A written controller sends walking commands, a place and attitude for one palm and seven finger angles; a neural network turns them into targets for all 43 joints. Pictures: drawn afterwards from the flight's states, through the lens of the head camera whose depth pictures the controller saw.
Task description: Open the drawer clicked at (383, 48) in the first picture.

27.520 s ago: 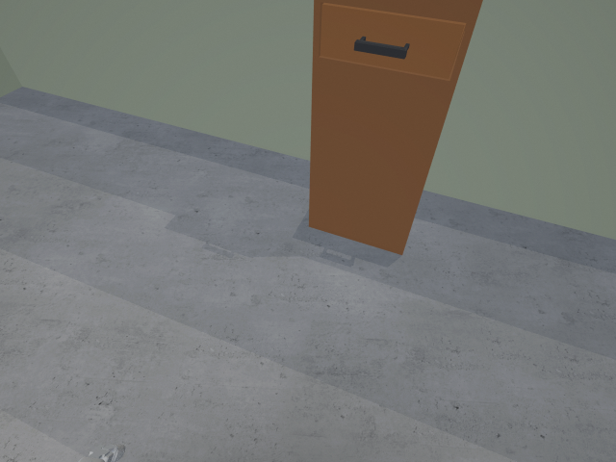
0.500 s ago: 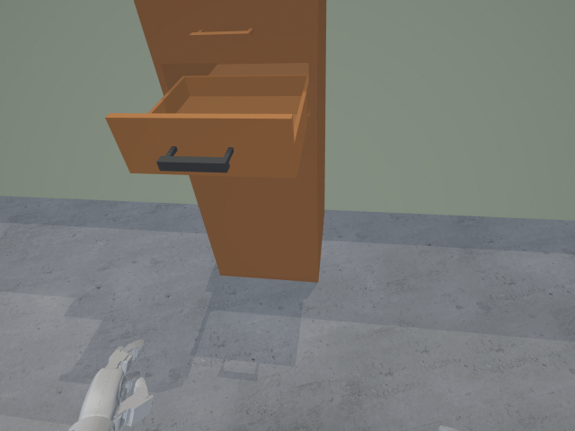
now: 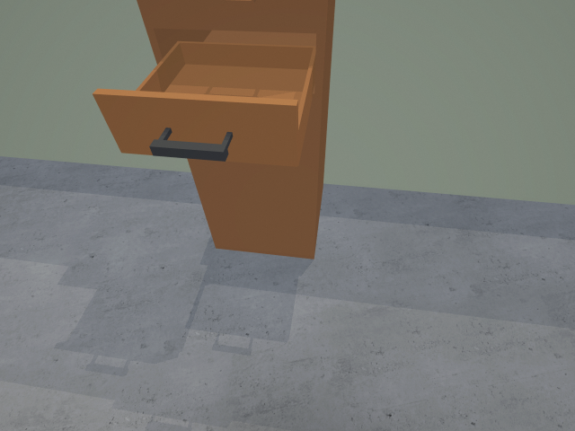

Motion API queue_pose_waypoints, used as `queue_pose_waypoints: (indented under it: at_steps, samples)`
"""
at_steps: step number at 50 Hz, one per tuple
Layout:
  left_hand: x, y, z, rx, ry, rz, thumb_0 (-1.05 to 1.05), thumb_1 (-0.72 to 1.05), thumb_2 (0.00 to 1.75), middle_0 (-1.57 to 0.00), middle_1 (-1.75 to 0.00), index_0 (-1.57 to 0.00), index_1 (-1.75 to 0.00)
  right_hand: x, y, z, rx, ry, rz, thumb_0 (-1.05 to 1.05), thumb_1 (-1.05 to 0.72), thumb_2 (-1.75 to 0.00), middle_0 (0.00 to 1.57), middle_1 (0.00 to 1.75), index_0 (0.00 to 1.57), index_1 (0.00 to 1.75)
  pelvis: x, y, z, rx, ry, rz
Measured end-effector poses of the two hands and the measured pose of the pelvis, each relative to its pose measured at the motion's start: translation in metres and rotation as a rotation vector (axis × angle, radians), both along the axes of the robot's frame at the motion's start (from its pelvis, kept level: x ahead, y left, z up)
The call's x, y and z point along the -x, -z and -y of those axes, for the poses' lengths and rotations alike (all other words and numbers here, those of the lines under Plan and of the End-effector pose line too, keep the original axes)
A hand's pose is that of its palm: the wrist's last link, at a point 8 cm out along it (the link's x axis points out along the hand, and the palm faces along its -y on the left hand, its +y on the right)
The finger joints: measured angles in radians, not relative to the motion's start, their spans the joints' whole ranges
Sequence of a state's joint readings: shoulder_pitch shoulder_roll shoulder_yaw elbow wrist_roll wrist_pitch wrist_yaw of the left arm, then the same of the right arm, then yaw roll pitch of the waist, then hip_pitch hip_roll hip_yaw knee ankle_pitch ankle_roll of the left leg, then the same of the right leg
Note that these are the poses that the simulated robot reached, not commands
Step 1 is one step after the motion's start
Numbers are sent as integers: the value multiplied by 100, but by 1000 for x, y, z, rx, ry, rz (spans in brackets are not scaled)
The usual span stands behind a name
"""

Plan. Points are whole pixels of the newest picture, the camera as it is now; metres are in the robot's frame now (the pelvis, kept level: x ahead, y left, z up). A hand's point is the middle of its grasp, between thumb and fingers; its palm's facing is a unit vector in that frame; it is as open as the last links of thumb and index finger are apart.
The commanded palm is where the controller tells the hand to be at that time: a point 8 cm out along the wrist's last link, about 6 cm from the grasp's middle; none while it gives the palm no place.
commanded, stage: let the arm hang, fingers relaxed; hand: left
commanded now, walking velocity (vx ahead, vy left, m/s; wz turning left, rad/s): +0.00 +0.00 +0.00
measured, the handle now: (193, 142) +0.59 +0.22 +0.07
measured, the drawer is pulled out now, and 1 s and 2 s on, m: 0.30 0.30 0.30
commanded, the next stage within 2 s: look to check the result in 0.42 s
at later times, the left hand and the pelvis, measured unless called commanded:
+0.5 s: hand out of the picture +0.02 +0.18 -0.17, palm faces +0.02 -0.98 -0.22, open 7.4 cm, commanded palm none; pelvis +0.01 +0.00 +0.00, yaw -1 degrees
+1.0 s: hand out of the picture +0.01 +0.17 -0.17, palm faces +0.02 -0.98 -0.21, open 7.4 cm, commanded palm none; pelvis +0.01 +0.00 +0.00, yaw -1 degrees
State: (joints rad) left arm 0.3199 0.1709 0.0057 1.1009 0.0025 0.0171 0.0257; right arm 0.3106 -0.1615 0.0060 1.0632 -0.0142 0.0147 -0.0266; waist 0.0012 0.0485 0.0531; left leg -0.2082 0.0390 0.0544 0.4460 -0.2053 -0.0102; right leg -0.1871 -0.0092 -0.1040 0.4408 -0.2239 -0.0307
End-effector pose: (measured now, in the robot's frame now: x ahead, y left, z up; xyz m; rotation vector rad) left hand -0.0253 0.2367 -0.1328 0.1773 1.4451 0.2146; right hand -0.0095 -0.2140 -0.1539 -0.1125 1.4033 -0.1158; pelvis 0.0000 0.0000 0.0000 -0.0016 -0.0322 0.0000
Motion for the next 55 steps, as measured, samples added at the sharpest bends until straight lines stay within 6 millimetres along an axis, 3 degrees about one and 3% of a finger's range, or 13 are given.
queue_pose_waypoints:
  at_steps: [7, 13, 18, 25, 36, 55]
  samples:
    - [-49, 0, 8, 15, 44, 113, 1, 91, 90, -20, -30, -19, -30, -1, 2, -9, -16, 22, 4, 2, -93, -90, 20, 30, 20, 30, -3, -1, -3, -5, 10, 7]
    - [-64, 1, 7, 14, 61, 134, 1, 92, 90, -20, -30, -20, -30, 6, -1, -9, -11, 47, -9, 1, -92, -90, 20, 30, 20, 30, -5, -2, -2, -7, 16, 9]
    - [-60, 3, 7, 20, 54, 115, 1, 92, 90, -20, -30, -20, -30, 14, -2, -9, -5, 53, -36, 1, -91, -90, 20, 30, 19, 30, -5, -2, -2, -6, 16, 9]
    - [-39, 5, 10, 33, 33, 52, 1, 91, 90, -20, -30, -20, -30, 18, -3, -8, 0, 53, -62, 0, -91, -90, 20, 30, 19, 30, -6, -2, -2, -5, 16, 6]
    - [-16, 6, 15, 43, 10, -7, 1, 90, 90, -20, -30, -20, -30, 6, -3, -7, 3, 46, -42, 0, -91, -90, 20, 30, 19, 30, -7, -3, -2, -4, 18, 5]
    - [-41, 6, 16, 37, 29, 33, 1, 90, 90, -20, -30, -20, -30, -4, -4, 0, 9, 49, -35, 0, -91, -90, 20, 30, 19, 30, -14, -3, 2, -6, 19, -5]
